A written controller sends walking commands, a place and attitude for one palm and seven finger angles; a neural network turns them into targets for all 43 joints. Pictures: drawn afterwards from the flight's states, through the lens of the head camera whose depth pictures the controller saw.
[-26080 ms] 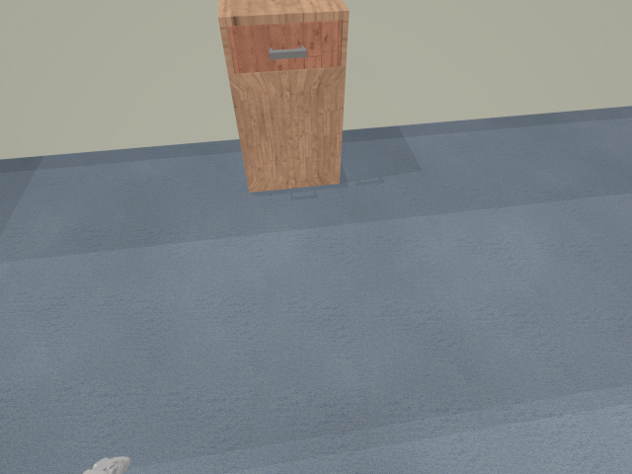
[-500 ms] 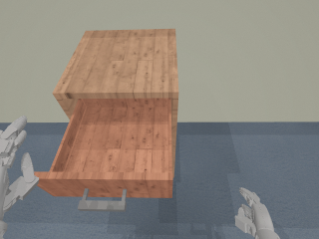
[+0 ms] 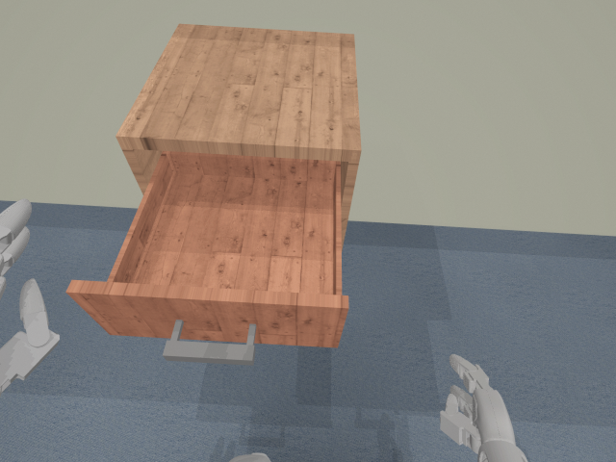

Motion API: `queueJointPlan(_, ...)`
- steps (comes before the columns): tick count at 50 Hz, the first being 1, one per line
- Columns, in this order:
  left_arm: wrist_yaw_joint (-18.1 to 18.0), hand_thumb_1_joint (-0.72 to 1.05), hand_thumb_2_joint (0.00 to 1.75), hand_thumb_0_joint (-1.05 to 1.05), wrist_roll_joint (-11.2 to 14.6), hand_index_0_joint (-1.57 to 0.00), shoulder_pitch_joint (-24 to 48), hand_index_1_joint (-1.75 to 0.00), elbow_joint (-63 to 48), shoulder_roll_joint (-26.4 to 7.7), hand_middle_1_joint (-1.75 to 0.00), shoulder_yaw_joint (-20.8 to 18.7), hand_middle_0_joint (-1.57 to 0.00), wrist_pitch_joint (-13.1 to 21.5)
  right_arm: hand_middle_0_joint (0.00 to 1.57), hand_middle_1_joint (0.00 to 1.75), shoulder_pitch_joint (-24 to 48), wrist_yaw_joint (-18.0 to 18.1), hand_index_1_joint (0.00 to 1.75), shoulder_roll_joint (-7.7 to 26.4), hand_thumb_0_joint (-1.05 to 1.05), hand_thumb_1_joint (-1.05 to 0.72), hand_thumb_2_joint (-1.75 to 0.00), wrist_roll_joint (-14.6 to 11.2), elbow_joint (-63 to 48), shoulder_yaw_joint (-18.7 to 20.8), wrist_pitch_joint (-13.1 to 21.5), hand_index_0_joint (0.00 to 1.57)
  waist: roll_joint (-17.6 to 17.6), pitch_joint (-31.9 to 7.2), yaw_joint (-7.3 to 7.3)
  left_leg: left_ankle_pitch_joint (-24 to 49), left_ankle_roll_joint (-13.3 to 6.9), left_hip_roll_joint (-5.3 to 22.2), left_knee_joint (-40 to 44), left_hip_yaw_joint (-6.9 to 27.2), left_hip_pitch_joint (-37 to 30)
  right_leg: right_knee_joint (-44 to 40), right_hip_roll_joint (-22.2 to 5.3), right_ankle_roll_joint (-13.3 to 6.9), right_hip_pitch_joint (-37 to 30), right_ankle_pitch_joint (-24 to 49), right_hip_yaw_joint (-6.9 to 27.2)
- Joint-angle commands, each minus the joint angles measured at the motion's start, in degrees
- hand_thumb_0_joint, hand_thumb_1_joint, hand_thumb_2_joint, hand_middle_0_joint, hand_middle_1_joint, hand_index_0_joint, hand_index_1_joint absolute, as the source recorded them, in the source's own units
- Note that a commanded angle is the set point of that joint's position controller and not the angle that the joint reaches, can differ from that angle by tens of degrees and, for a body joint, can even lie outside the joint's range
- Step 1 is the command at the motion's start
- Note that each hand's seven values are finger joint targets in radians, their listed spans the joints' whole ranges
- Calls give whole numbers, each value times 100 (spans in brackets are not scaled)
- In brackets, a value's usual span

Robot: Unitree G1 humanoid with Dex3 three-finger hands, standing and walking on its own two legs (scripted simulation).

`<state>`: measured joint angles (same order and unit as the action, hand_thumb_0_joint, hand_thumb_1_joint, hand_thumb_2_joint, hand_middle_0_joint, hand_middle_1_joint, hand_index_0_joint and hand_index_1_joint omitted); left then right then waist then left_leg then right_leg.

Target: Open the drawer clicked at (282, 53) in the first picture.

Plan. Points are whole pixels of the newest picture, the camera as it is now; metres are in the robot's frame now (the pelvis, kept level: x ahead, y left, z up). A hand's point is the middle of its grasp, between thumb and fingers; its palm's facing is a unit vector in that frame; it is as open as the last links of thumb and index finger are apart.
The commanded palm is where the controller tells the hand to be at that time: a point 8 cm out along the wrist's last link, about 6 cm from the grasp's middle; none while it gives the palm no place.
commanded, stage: step back with the hand held close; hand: left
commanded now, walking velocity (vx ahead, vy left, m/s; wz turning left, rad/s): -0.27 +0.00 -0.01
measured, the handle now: (213, 340) +0.29 +0.17 -0.09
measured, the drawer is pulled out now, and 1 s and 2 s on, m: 0.30 0.30 0.30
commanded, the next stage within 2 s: stop stepping back and stand still in 0.70 s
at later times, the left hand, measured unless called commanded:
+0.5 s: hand (25, 360) +0.17 +0.25 +0.17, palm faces +0.30 -0.82 -0.49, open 7.4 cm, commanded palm +0.10 +0.29 +0.19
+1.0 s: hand out of the picture +0.07 +0.20 +0.15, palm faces +0.23 -0.83 -0.50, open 7.4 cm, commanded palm +0.01 +0.24 +0.19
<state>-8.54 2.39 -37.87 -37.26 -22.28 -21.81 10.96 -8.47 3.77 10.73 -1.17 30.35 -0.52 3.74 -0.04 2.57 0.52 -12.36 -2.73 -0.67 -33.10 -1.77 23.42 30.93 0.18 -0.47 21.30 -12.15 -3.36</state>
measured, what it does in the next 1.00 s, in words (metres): walks backwards: right foot, then left foot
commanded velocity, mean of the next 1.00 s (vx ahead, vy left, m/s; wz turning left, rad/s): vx -0.26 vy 0.03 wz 0.02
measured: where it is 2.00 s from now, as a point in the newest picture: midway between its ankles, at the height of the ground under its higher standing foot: outside the picture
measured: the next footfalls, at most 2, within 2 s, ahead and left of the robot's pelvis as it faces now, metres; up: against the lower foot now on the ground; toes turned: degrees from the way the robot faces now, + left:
right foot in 0.74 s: -0.14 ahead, -0.14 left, +0.00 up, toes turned -7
left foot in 0.96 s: -0.07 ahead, +0.05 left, +0.00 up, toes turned -1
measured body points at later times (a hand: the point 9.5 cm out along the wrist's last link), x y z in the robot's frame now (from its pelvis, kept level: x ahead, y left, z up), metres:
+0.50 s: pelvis -0.04 +0.01 +0.00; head +0.01 +0.04 +0.45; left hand +0.15 +0.29 +0.19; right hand +0.13 -0.23 -0.07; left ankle +0.04 +0.09 -0.73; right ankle -0.05 -0.12 -0.68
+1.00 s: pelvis -0.14 -0.03 +0.00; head -0.10 -0.01 +0.45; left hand +0.05 +0.24 +0.18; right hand +0.01 -0.29 -0.07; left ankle -0.11 +0.05 -0.73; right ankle -0.20 -0.13 -0.72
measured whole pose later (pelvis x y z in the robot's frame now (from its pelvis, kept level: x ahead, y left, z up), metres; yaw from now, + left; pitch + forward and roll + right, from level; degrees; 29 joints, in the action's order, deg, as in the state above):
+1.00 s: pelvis -0.14 -0.03 +0.00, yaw -3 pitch +3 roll +0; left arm -8.0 3.1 -40.9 -36.8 -24.1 -23.5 10.7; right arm -10.3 4.0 12.0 -2.5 32.5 1.0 4.0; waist -2.9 1.9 -2.6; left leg -13.8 -3.6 -2.8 -30.3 -3.5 19.1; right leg 37.9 -1.5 0.2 15.3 -23.0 -3.4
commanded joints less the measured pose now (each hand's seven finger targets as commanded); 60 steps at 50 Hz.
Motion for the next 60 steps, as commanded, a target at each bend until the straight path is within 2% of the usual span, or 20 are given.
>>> queueJointPlan(1,-185,90,90,0,-5,-20,30,-30,-1225,-900,-30,-748,-20,452,20,30,394,78,30,846,0,-90,-90,15,-843,360,417,20,521,-860,-83,-1344,-145,927,1261,1046,739,-78,-353,-13,-1212,4,655)
queueJointPlan(8,-184,90,90,0,-28,-20,167,-30,-1070,-861,-30,-761,-20,536,20,30,376,50,30,826,0,-90,-90,12,-807,363,460,20,247,-723,-80,-1750,-167,870,1018,1002,1233,-74,-453,-62,-1180,-201,897)
queueJointPlan(14,-266,90,90,0,27,-20,165,-30,-1143,-929,-30,-686,-20,534,20,30,286,-14,30,705,0,-90,-90,51,-479,408,354,20,-793,-1041,-166,-820,208,20,-1071,376,-701,-1429,-1625,-689,514,-193,1578)
queueJointPlan(17,-264,90,90,0,-3,-20,39,-30,-1338,-1043,-30,-818,-20,519,20,30,409,24,30,753,0,-90,-90,56,-496,417,287,20,-172,-1031,-150,-295,97,379,230,784,-582,-740,-1046,-400,150,141,941)
queueJointPlan(19,-230,90,90,0,-81,-20,-88,-30,-1529,-1131,-30,-908,-20,628,20,30,564,39,30,853,0,-90,-90,34,-726,399,386,20,1420,-989,-114,-895,-281,1459,1692,1810,728,925,-144,-4,-745,-676,321)
queueJointPlan(21,-249,90,90,0,-77,-20,-1,-30,-1484,-1207,-30,-1060,-20,626,20,30,477,65,30,698,0,-90,-90,115,-718,441,501,20,1675,-970,-163,-1107,-670,2121,2463,2595,1307,2952,200,73,-805,-1586,528)
queueJointPlan(23,-268,90,90,0,31,-20,-140,-30,-1556,-1010,-30,-917,-20,636,20,30,267,54,30,703,0,-90,-90,185,-500,493,628,20,668,-1233,-74,1296,-669,1926,1500,1946,-223,3049,92,50,210,-1832,654)
queueJointPlan(25,-186,90,90,0,93,-20,-283,-30,-1495,-849,-30,-744,-20,627,20,30,203,-14,30,747,0,-90,-90,170,-322,481,701,20,769,-1438,-26,2264,-560,1682,1241,1402,-1094,2633,68,134,431,-1726,416)
queueJointPlan(32,32,90,90,0,201,-20,104,-30,-1464,-986,-30,-687,-20,565,20,30,299,-97,30,840,0,-90,-90,189,-211,296,810,20,1275,-1396,-57,1208,-379,1480,1508,1327,-1417,541,191,84,-220,-1605,195)
queueJointPlan(36,240,90,90,0,355,-20,-199,-30,-1616,-1326,-30,-1115,-20,711,20,30,491,-164,30,834,0,-90,-90,167,-369,279,672,20,1193,-1742,67,1222,-44,1156,1027,874,-1293,-1306,72,-80,-1216,-116,-21)
queueJointPlan(39,334,90,90,0,369,-20,-248,-30,-1346,-1159,-30,-902,-20,789,20,30,373,-124,30,755,0,-90,-90,-84,-487,401,500,20,-1230,-1474,-107,-571,439,-110,-1530,-67,-1365,-1758,-1391,-628,-146,1606,739)
queueJointPlan(40,268,90,90,0,296,-20,-220,-30,-1209,-1220,-30,-1018,-20,748,20,30,616,-68,30,767,0,-90,-90,-150,-562,431,444,20,-1530,-1239,-95,-1230,398,-299,-2531,-7,-595,-1394,-1753,-803,-217,3000,916)
queueJointPlan(42,114,90,90,0,174,-20,-587,-30,-744,-974,-30,-1011,-20,459,20,30,622,2,30,313,0,-90,-90,-102,-620,192,218,20,-1092,-1038,-264,-1812,293,-147,-2647,238,535,-699,-1764,-848,-1163,4544,594)
queueJointPlan(44,-10,90,90,0,28,-20,-572,-30,-588,-918,-30,-943,-20,360,20,30,543,79,30,379,0,-90,-90,-95,-654,105,95,20,-609,-800,-423,-1135,205,-170,-696,-59,181,-236,-1318,-416,-1508,5018,259)
queueJointPlan(46,-106,90,90,0,108,-20,-396,-30,-965,-949,-30,-790,-20,375,20,30,425,136,30,670,0,-90,-90,-137,-680,210,230,20,-159,-926,-430,1483,21,224,1337,9,-848,712,-962,-51,-1561,4082,34)
queueJointPlan(48,-111,90,90,0,108,-20,-172,-30,-1466,-942,-30,-603,-20,385,20,30,157,2,30,903,0,-90,-90,-161,-725,419,416,20,778,-1053,-217,4171,-362,1495,1050,1106,-2389,1254,-410,92,33,-872,157)
queueJointPlan(51,-170,90,90,0,-16,-20,-208,-30,-1905,-1239,-30,-832,-20,305,20,30,177,-24,30,767,0,-90,-90,23,-609,320,612,20,1618,-945,-115,2415,-431,1374,1186,1517,-1435,778,-332,107,-302,-1718,151)
queueJointPlan(56,-172,90,90,0,75,-20,-668,-30,-1293,-1134,-30,-1005,-20,338,20,30,291,-41,30,830,0,-90,-90,-86,-625,327,547,20,415,-672,-143,-1915,-95,692,1327,928,681,-633,-411,15,-2013,-990,116)
queueJointPlan(59,-80,90,90,0,137,-20,-366,-30,-736,-891,-30,-775,-20,358,20,30,26,-16,30,873,0,-90,-90,-54,-499,508,322,20,-1119,-165,-302,-1220,234,-149,-2150,231,-109,-2263,-1983,-936,490,-2920,2347)
queueJointPlan(60,-44,90,90,0,118,-20,-89,-30,-632,-819,-30,-695,-20,358,20,30,10,-46,30,838,0,-90,-90,-28,-392,481,302,20,-1176,-213,-362,-956,214,-44,-2718,326,-68,-2132,-2078,-1027,580,-2258,2210)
